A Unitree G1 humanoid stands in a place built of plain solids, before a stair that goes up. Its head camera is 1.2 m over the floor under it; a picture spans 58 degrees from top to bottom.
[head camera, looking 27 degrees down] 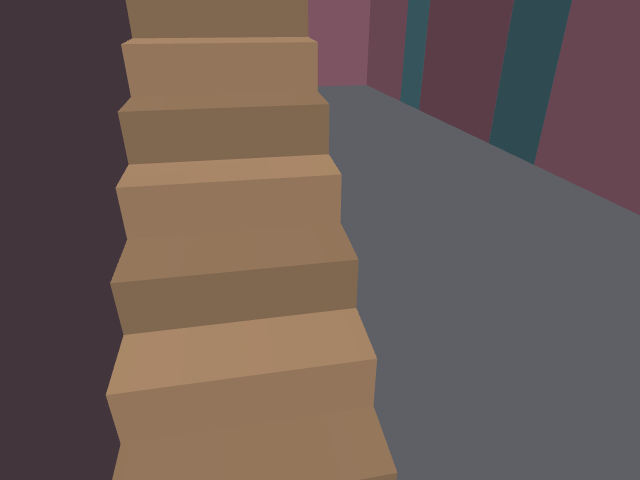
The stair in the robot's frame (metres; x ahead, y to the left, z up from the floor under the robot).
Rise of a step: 0.19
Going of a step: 0.22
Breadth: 0.80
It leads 11 degrees to the left of straight ahead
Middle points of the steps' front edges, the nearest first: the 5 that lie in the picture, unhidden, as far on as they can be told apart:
0.83 0.24 0.38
1.05 0.28 0.56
1.28 0.32 0.75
1.49 0.36 0.94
1.71 0.40 1.12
